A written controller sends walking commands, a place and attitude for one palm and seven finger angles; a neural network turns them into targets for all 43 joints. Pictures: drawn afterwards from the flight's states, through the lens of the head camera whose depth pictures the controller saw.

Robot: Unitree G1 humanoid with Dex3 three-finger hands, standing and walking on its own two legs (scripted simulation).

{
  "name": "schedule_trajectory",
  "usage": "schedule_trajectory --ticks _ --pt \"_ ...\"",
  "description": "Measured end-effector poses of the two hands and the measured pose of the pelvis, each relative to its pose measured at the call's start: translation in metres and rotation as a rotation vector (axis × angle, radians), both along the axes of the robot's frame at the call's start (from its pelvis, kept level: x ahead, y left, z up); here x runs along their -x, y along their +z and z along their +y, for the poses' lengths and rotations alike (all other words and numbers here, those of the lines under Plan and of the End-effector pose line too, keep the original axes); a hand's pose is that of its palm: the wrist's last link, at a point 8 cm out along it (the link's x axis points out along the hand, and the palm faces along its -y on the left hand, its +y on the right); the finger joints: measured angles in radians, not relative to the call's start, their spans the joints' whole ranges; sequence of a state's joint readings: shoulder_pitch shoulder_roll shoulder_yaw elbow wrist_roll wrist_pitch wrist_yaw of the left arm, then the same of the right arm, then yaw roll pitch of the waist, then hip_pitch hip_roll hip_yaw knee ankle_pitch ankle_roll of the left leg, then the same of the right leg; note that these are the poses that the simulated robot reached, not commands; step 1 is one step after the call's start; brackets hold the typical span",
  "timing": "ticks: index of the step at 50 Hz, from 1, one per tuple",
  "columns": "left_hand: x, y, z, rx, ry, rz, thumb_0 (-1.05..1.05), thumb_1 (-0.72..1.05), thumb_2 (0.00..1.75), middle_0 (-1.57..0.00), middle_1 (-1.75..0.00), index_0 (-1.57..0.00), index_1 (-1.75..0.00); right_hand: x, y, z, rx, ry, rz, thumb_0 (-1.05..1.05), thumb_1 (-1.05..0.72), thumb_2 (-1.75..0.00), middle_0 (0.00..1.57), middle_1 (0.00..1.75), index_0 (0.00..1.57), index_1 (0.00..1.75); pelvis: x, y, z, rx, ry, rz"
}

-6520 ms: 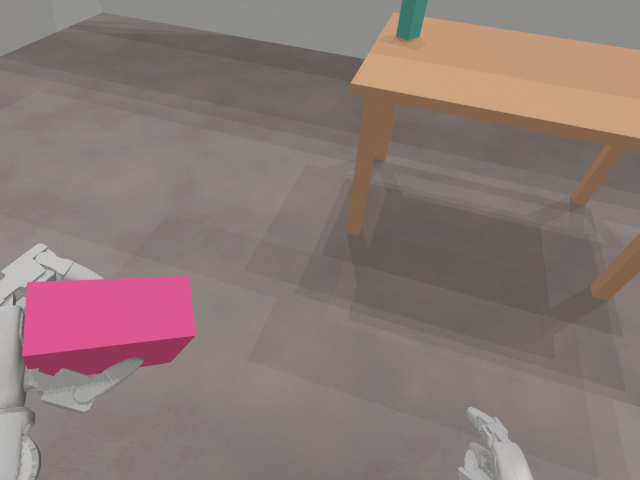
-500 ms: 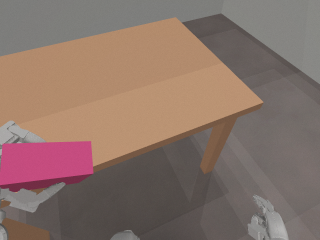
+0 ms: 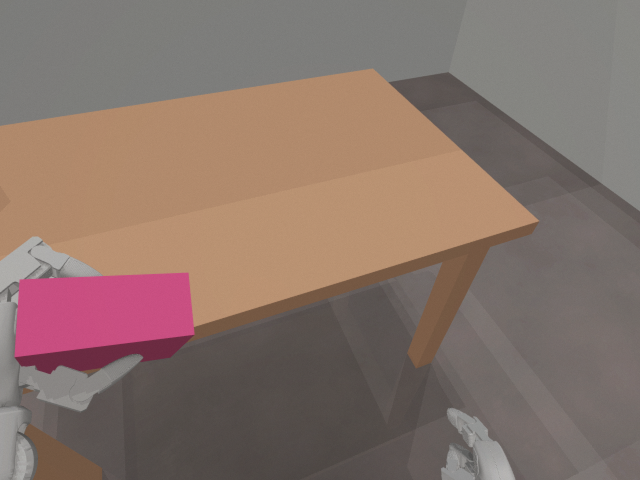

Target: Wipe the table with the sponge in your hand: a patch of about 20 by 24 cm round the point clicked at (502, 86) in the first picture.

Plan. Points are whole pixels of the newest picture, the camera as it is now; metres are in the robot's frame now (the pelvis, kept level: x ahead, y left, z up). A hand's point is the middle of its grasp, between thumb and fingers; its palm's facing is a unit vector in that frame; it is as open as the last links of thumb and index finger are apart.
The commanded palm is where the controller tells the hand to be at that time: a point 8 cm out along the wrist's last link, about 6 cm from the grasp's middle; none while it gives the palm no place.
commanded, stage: come to a stop and stand still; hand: left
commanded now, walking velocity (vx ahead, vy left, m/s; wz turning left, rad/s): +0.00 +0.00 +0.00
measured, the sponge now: (133, 323) +0.22 +0.20 +0.15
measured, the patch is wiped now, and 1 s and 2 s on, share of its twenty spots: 0.00 0.00 0.00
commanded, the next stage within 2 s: look again from close up in 0.28 s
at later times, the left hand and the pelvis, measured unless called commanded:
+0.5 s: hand (22, 272) +0.23 +0.28 +0.21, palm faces +0.52 -0.73 -0.45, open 10.1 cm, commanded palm +0.14 +0.27 +0.18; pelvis -0.01 -0.01 +0.00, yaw +1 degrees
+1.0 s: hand (73, 257) +0.27 +0.27 +0.18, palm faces +0.38 -0.84 -0.39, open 10.1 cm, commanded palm +0.22 +0.31 +0.18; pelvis +0.05 +0.03 +0.00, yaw -1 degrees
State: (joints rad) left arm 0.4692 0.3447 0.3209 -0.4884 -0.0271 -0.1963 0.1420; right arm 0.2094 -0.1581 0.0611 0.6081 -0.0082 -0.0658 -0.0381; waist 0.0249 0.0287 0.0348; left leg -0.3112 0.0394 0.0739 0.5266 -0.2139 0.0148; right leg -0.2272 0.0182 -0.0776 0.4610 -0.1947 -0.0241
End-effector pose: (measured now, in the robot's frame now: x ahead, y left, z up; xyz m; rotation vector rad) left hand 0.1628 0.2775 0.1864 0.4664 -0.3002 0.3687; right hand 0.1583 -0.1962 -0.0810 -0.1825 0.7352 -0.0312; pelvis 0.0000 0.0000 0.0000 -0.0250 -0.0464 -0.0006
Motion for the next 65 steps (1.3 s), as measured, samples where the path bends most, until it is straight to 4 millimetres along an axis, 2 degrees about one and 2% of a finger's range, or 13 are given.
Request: schedule_trajectory --ticks 9,19,23,26,29,33,36,40,44,48,51,58,65 --pt "-0.004 -0.021 0.009 0.055 0.025 0.063 -0.01 -0.48 1.00 -0.74 -1.35 -0.73 -1.36 0.027 0.002 -0.033 0.092 -0.082 0.037 0.01 -0.90 -0.90 0.21 0.30 0.21 0.30 0.009 0.001 0.004 0.003 -0.003 -0.003" --pt "0.003 -0.007 -0.001 -0.013 -0.011 0.028 -0.01 -0.48 1.00 -0.74 -1.35 -0.73 -1.36 0.024 0.005 -0.037 0.083 -0.085 0.008 0.02 -0.90 -0.90 0.20 0.30 0.20 0.30 0.008 0.001 -0.002 0.000 0.004 0.000" --pt "-0.012 0.029 0.022 -0.195 0.002 -0.096 -0.01 -0.48 1.00 -0.74 -1.35 -0.73 -1.36 0.017 0.002 -0.025 0.072 0.020 -0.001 0.01 -0.90 -0.90 0.20 0.30 0.20 0.30 0.011 -0.004 -0.009 0.000 0.039 0.000" --pt "-0.021 0.041 0.042 -0.156 0.063 -0.178 -0.01 -0.48 1.00 -0.74 -1.35 -0.73 -1.36 0.011 0.004 -0.021 0.054 0.055 -0.012 0.01 -0.90 -0.90 0.21 0.30 0.20 0.30 0.009 -0.004 -0.009 -0.003 0.005 0.015" --pt "-0.029 0.026 0.034 -0.055 0.034 -0.149 -0.01 -0.48 1.00 -0.74 -1.35 -0.73 -1.36 0.008 0.010 -0.020 0.045 0.030 -0.049 0.02 -0.90 -0.90 0.21 0.30 0.21 0.30 0.002 -0.002 0.001 -0.001 -0.031 0.016" --pt "-0.041 -0.016 0.004 0.069 -0.095 0.005 -0.01 -0.48 1.00 -0.74 -1.35 -0.73 -1.36 0.006 0.016 -0.020 0.062 -0.029 -0.066 0.01 -0.90 -0.90 0.21 0.30 0.21 0.30 -0.010 0.000 0.014 0.002 -0.049 0.013" --pt "-0.050 -0.041 0.000 0.084 -0.142 0.122 -0.01 -0.48 1.00 -0.74 -1.35 -0.74 -1.36 0.003 0.020 -0.019 0.090 -0.061 -0.048 0.01 -0.90 -0.90 0.21 0.30 0.21 0.30 -0.018 0.002 0.018 -0.002 -0.050 0.024" --pt "-0.063 -0.042 0.021 0.031 -0.097 0.155 -0.01 -0.48 1.00 -0.74 -1.35 -0.74 -1.36 -0.006 0.022 -0.014 0.119 -0.059 -0.019 0.01 -0.90 -0.90 0.21 0.30 0.20 0.30 -0.026 0.003 0.021 -0.004 -0.040 0.038" --pt "-0.069 -0.012 0.038 -0.039 -0.043 0.056 -0.01 -0.48 1.00 -0.74 -1.35 -0.74 -1.36 -0.024 0.020 -0.007 0.122 -0.016 -0.010 0.01 -0.90 -0.90 0.21 0.30 0.20 0.30 -0.034 0.002 0.025 0.004 -0.026 0.047" --pt "-0.068 0.009 0.038 -0.055 -0.047 -0.042 -0.01 -0.48 1.00 -0.74 -1.35 -0.74 -1.36 -0.048 0.017 0.000 0.103 -0.001 -0.037 0.02 -0.90 -0.90 0.21 0.30 0.21 0.30 -0.045 0.000 0.032 0.009 -0.024 0.049" --pt "-0.070 0.005 0.038 -0.031 -0.053 -0.041 -0.01 -0.48 1.00 -0.74 -1.35 -0.74 -1.36 -0.064 0.017 0.005 0.084 -0.016 -0.067 0.02 -0.90 -0.90 0.21 0.30 0.21 0.30 -0.055 -0.003 0.036 0.006 -0.026 0.049" --pt "-0.088 -0.025 0.046 0.033 0.000 0.054 -0.01 -0.49 1.00 -0.75 -1.35 -0.74 -1.36 -0.088 0.013 0.014 0.056 -0.027 -0.088 0.01 -0.90 -0.90 0.21 0.30 0.21 0.30 -0.071 -0.008 0.037 -0.005 -0.018 0.041" --pt "-0.102 -0.010 0.033 0.010 -0.048 -0.020 -0.01 -0.49 1.00 -0.75 -1.35 -0.74 -1.36 -0.095 0.007 0.013 0.049 -0.015 -0.062 0.01 -0.90 -0.90 0.21 0.30 0.21 0.30 -0.080 -0.011 0.033 0.007 -0.013 0.041"
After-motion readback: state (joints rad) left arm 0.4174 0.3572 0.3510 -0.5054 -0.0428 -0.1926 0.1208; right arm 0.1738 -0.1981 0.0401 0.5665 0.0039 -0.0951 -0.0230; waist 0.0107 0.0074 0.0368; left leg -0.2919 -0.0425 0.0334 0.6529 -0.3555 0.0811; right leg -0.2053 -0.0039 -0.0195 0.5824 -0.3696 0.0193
